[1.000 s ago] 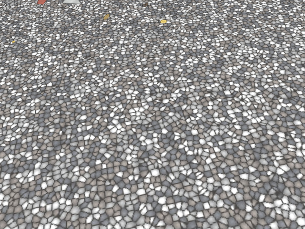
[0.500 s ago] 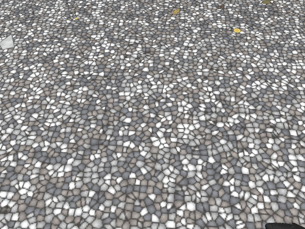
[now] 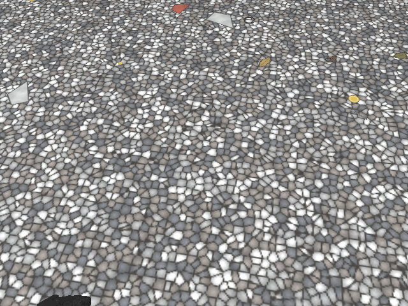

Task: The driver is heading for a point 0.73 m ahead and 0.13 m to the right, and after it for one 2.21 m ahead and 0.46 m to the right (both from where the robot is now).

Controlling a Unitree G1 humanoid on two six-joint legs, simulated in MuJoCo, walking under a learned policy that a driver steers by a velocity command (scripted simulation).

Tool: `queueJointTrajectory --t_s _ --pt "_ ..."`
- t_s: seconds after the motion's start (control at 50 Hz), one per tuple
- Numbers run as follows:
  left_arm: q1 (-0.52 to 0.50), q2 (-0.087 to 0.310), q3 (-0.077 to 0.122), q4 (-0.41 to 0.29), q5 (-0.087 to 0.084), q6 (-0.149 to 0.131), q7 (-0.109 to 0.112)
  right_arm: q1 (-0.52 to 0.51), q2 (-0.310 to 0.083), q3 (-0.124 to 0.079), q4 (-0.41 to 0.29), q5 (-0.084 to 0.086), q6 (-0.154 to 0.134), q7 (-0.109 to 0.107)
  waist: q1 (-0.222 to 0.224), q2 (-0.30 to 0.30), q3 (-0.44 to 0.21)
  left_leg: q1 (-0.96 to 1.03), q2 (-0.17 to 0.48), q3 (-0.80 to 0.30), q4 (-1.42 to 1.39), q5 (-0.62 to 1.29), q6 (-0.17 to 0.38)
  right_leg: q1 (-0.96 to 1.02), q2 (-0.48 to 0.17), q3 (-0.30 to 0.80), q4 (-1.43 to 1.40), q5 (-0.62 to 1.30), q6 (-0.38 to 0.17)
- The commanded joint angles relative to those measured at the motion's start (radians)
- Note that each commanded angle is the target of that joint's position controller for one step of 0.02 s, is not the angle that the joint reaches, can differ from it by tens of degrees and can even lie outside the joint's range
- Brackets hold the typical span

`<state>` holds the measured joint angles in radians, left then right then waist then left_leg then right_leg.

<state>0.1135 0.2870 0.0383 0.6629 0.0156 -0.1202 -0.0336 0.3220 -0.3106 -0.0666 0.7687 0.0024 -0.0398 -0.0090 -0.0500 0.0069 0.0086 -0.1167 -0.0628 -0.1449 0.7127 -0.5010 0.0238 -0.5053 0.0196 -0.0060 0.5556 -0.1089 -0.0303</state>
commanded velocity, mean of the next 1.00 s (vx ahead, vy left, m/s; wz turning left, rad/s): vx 0.08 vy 0.00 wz -0.31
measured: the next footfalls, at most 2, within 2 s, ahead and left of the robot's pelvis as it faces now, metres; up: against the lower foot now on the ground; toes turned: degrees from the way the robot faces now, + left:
left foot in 0.48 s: +0.25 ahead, +0.09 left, +0.00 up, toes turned -22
right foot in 0.86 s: +0.13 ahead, -0.15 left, +0.00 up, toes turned -22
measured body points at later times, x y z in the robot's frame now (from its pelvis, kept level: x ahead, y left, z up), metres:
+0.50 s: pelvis +0.14 +0.00 +0.01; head +0.16 +0.00 +0.46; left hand +0.33 +0.26 -0.08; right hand +0.25 -0.31 -0.07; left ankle +0.22 +0.11 -0.72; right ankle +0.12 -0.10 -0.72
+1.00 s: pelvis +0.14 -0.03 +0.02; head +0.15 -0.05 +0.47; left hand +0.39 +0.14 -0.07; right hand +0.12 -0.32 -0.11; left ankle +0.19 +0.10 -0.71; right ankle +0.09 -0.13 -0.72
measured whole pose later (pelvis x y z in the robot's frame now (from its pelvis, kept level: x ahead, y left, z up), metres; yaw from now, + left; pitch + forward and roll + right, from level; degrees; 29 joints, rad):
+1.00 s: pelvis +0.14 -0.03 +0.02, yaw -21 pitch +0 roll +0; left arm 0.16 0.23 0.03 0.66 0.02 0.04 0.02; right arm 0.23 -0.29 -0.04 0.80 0.01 0.01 -0.01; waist -0.04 0.03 0.03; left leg -0.31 0.03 -0.01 0.65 -0.38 -0.05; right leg -0.22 0.00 -0.01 0.51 -0.29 -0.01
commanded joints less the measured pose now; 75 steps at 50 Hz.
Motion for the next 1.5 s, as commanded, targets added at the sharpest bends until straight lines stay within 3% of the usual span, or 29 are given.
queueJointTrajectory --t_s 0.02,0.06,0.08,0.18,0.3,0.4,0.46,0.48,0.5,0.52,0.56,0.64,0.76,0.84,0.86,0.88,0.9,0.94,1.0,1.1,1.18,1.24,1.26,1.28,1.3,1.32,1.36,1.4,1.5 --pt "0.282 0.189 0.060 -0.010 -0.028 0.006 -0.012 0.158 -0.105 -0.002 -0.053 -0.006 -0.023 0.001 0.086 -0.233 -0.360 -0.511 -0.009 -0.008 0.638 -0.095 -0.043 0.795 -0.378 0.722 -0.174 0.298 -0.298" --pt "0.156 0.137 0.040 -0.039 -0.022 0.024 -0.004 -0.068 -0.127 -0.007 -0.108 -0.005 -0.018 -0.003 0.101 -0.033 -0.155 -0.544 0.060 0.038 0.601 0.031 -0.051 0.559 -0.302 0.476 -0.174 0.446 -0.235" --pt "0.132 0.132 0.038 -0.039 -0.021 0.030 0.001 -0.111 -0.114 -0.007 -0.127 -0.017 -0.016 -0.007 0.084 -0.014 -0.108 -0.524 0.085 0.043 0.537 0.063 -0.056 0.472 -0.272 0.413 -0.177 0.558 -0.228" --pt "0.122 0.173 0.056 -0.029 -0.016 0.055 0.026 -0.073 -0.058 0.004 -0.114 -0.014 0.009 -0.027 0.025 -0.104 -0.142 -0.419 0.066 0.064 0.288 0.113 -0.098 0.362 -0.200 0.313 -0.202 0.676 -0.227" --pt "0.123 0.187 0.067 -0.033 -0.035 0.112 0.063 -0.192 -0.060 -0.003 -0.124 -0.007 0.036 -0.031 0.051 -0.115 -0.131 -0.377 0.034 0.035 0.105 0.269 -0.119 0.285 -0.155 0.361 -0.211 0.277 -0.176" --pt "0.124 0.183 0.073 -0.046 -0.028 0.143 0.074 -0.264 -0.067 -0.009 -0.143 0.002 0.007 -0.017 0.074 -0.155 -0.091 -0.342 0.010 0.015 -0.057 0.223 -0.104 0.322 -0.149 0.470 -0.168 0.198 -0.174" --pt "0.080 0.170 0.071 -0.069 -0.043 0.154 0.076 -0.195 -0.080 -0.021 -0.118 0.007 -0.017 -0.005 0.028 -0.159 -0.094 -0.192 0.018 0.037 -0.321 0.367 -0.069 0.332 -0.106 0.502 -0.095 0.223 -0.129" --pt "0.093 0.143 0.063 -0.075 -0.042 0.155 0.076 -0.173 -0.111 -0.031 -0.111 0.000 -0.020 -0.007 0.034 -0.124 -0.111 -0.074 0.102 -0.005 -0.376 0.482 -0.036 0.272 -0.065 0.478 -0.042 0.092 -0.089" --pt "0.164 0.088 0.048 -0.073 -0.023 0.154 0.072 -0.183 -0.171 -0.042 -0.129 -0.015 -0.011 -0.015 0.081 0.083 -0.151 0.053 0.314 -0.188 -0.365 0.714 0.054 0.161 0.040 0.339 0.160 -0.287 -0.031" --pt "0.172 0.123 0.058 -0.102 -0.030 0.148 0.070 -0.165 -0.194 -0.048 -0.113 -0.048 0.002 -0.013 0.092 0.278 -0.115 0.072 0.456 -0.390 -0.370 0.898 0.229 -0.039 0.142 0.199 0.339 -0.595 0.025" --pt "0.193 0.229 0.094 -0.056 -0.030 0.150 0.067 -0.201 -0.102 -0.027 -0.132 -0.026 0.006 -0.013 0.079 0.132 -0.101 0.036 0.416 -0.265 -0.350 0.813 0.234 -0.082 0.046 0.175 0.603 -0.490 0.094" --pt "0.145 0.140 0.073 -0.067 -0.040 0.181 0.063 -0.234 -0.095 -0.020 -0.129 -0.014 0.029 -0.025 0.066 0.138 -0.053 -0.018 0.286 -0.040 -0.368 0.736 0.182 -0.084 0.012 0.086 0.614 -0.332 0.145" --pt "0.067 0.083 0.039 -0.104 -0.023 0.167 0.052 -0.199 -0.143 -0.032 -0.098 -0.007 0.045 -0.018 0.021 0.177 -0.112 0.001 0.313 -0.001 -0.356 0.783 0.218 0.109 -0.020 0.033 0.272 -0.330 0.124" --pt "0.155 0.056 0.034 -0.042 -0.010 0.165 0.045 -0.198 -0.090 -0.001 -0.060 0.022 0.037 0.008 0.076 0.149 -0.083 -0.114 0.260 -0.004 -0.310 0.611 0.156 0.392 0.004 -0.002 -0.210 -0.048 0.064" --pt "0.155 0.099 0.041 -0.046 -0.004 0.165 0.050 -0.142 -0.071 0.010 -0.040 0.017 0.025 0.015 0.064 0.112 -0.092 -0.197 0.232 -0.002 -0.304 0.505 0.083 0.523 -0.044 0.059 -0.242 0.056 0.039" --pt "0.184 0.182 0.055 -0.058 0.005 0.168 0.063 -0.121 -0.034 0.025 -0.046 -0.020 0.014 0.027 0.045 -0.069 -0.141 -0.282 0.155 0.061 -0.171 0.257 0.001 0.631 -0.232 0.237 -0.202 0.317 -0.011" --pt "0.105 0.188 0.054 -0.051 0.022 0.168 0.060 -0.117 -0.022 0.024 -0.059 -0.003 0.011 0.022 0.008 -0.242 -0.116 -0.249 0.112 0.124 -0.180 0.051 -0.045 0.414 -0.325 0.254 -0.197 0.205 -0.134" --pt "0.023 0.136 0.047 -0.071 0.020 0.148 0.055 -0.184 -0.116 -0.002 -0.052 0.007 0.024 0.006 0.041 -0.190 -0.022 -0.238 0.088 0.149 -0.108 0.163 -0.075 0.337 -0.233 0.194 -0.230 -0.016 -0.122" --pt "0.058 0.154 0.057 -0.059 0.007 0.132 0.069 -0.160 -0.116 -0.016 -0.049 0.009 0.051 -0.008 0.070 -0.236 0.001 -0.328 0.091 0.131 0.114 0.006 -0.079 0.358 -0.306 0.222 -0.216 0.184 -0.163" --pt "0.003 0.135 0.063 -0.050 -0.009 0.131 0.077 -0.129 -0.065 -0.020 -0.057 0.021 0.083 -0.003 0.053 -0.134 -0.018 -0.391 0.120 0.128 0.253 -0.027 -0.098 0.399 -0.337 0.140 -0.196 0.346 -0.202" --pt "0.020 0.173 0.079 -0.028 -0.027 0.130 0.063 -0.153 -0.070 -0.015 -0.093 0.029 0.084 0.027 0.076 -0.149 -0.039 -0.259 0.114 0.200 0.045 0.062 -0.043 0.355 -0.330 0.116 -0.283 -0.182 -0.178" --pt "-0.011 0.150 0.074 -0.010 -0.046 0.118 0.048 0.012 -0.083 -0.030 -0.026 0.026 0.071 0.035 -0.010 -0.107 -0.033 0.005 0.041 0.275 -0.192 0.177 0.029 0.204 -0.273 0.023 -0.179 -0.380 -0.110" --pt "-0.014 0.094 0.059 -0.009 -0.034 0.112 0.042 0.117 -0.117 -0.046 0.014 0.033 0.065 0.028 -0.041 0.001 -0.036 0.145 0.073 0.179 -0.253 0.138 0.072 0.078 -0.216 -0.064 0.022 -0.417 -0.052" --pt "-0.070 0.017 0.035 -0.068 -0.002 0.103 0.036 0.190 -0.254 -0.077 0.004 0.028 0.049 0.013 -0.052 0.303 -0.023 0.255 0.353 -0.327 -0.396 0.021 0.220 -0.235 -0.066 -0.164 0.458 -0.536 0.058" --pt "-0.151 0.063 0.044 -0.109 -0.031 0.075 0.035 0.155 -0.254 -0.065 -0.043 -0.003 0.011 0.031 -0.074 0.227 -0.008 0.186 0.450 -0.630 -0.547 -0.136 0.352 -0.370 -0.004 0.048 0.582 -0.547 0.045" --pt "-0.145 0.118 0.058 -0.104 -0.062 0.056 0.026 0.086 -0.197 -0.048 -0.057 -0.007 -0.012 0.032 -0.037 0.159 0.067 0.165 0.446 -0.566 -0.575 -0.168 0.330 -0.412 -0.058 0.086 0.599 -0.443 0.024" --pt "-0.098 0.149 0.071 -0.058 -0.029 0.032 0.027 0.024 -0.141 -0.027 -0.069 0.014 -0.025 0.020 0.004 0.086 0.099 0.146 0.356 -0.378 -0.550 -0.012 0.243 -0.378 -0.101 0.078 0.526 -0.238 0.013" --pt "-0.087 0.135 0.074 -0.041 -0.010 0.022 0.024 0.035 -0.129 -0.019 -0.075 0.008 -0.022 0.005 0.013 0.094 0.076 0.136 0.288 -0.254 -0.554 0.196 0.203 -0.302 -0.093 0.065 0.440 -0.098 0.035" --pt "-0.123 0.068 0.052 -0.034 -0.019 0.021 0.011 0.091 -0.120 -0.016 -0.059 0.006 -0.020 -0.018 -0.003 0.094 0.051 0.127 0.218 -0.077 -0.550 0.464 0.164 -0.227 -0.053 0.023 0.185 0.127 0.082"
